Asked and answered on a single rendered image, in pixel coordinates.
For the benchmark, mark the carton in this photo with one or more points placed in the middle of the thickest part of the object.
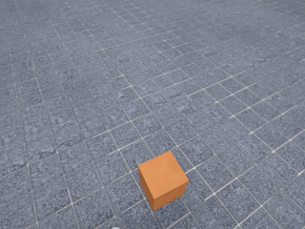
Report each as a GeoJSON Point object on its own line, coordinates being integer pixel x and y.
{"type": "Point", "coordinates": [162, 180]}

